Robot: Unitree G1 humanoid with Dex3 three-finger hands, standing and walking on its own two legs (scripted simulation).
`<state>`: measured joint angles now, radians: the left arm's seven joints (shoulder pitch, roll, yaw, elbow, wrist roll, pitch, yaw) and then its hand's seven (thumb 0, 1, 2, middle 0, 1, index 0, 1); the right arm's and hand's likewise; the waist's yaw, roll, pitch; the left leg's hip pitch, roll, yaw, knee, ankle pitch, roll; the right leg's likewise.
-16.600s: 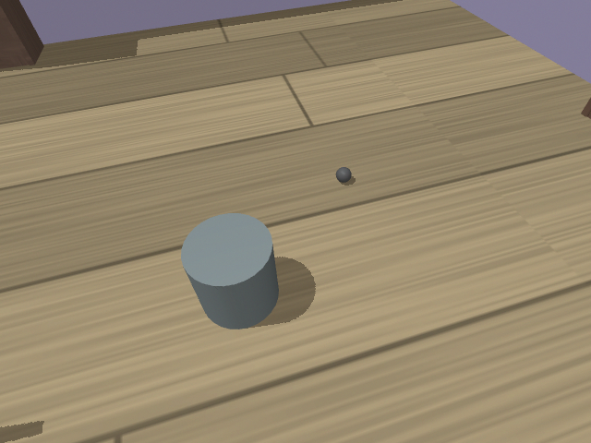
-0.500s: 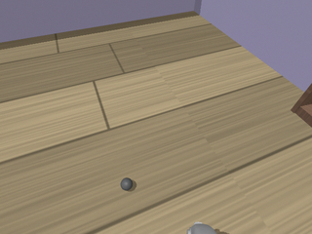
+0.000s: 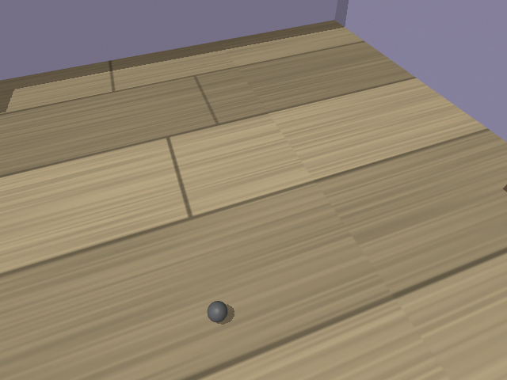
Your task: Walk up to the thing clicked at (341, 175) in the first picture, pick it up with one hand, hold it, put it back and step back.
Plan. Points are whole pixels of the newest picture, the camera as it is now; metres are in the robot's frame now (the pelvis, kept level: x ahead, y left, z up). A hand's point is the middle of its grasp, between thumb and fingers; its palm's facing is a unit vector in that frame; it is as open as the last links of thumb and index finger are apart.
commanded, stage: walk up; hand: left
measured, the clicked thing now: (217, 311) +0.49 +0.20 -0.72
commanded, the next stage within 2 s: stand in 1.60 s
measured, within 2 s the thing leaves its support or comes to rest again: neither
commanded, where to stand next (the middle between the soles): +0.08 -0.01 m, yaw -1 degrees
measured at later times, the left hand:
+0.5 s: hand out of the picture +0.11 +0.26 -0.13, palm faces -0.03 -0.93 -0.36, open 7.3 cm
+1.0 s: hand out of the picture +0.15 +0.23 -0.13, palm faces -0.06 -0.94 -0.33, open 7.3 cm
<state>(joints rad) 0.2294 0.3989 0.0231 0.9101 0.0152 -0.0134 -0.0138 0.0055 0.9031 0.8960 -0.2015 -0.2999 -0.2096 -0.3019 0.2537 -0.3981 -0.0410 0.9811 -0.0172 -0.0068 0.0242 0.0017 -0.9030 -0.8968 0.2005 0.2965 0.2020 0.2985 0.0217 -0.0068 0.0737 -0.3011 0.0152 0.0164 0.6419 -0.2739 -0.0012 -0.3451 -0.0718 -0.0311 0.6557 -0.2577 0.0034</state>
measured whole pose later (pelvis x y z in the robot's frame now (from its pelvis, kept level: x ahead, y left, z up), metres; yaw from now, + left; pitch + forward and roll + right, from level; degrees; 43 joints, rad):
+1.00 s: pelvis +0.04 -0.01 +0.02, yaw -2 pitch -3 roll +0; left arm 0.08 0.35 0.00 1.12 0.01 -0.01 -0.01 0.01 0.91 0.90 -0.20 -0.30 -0.21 -0.30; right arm 0.12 -0.36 -0.01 1.14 -0.01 -0.01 0.01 0.00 -0.90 -0.90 0.20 0.30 0.20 0.30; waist -0.02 0.00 0.05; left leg -0.11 0.04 0.04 0.38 -0.22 -0.03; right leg -0.12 0.00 0.01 0.40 -0.23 0.00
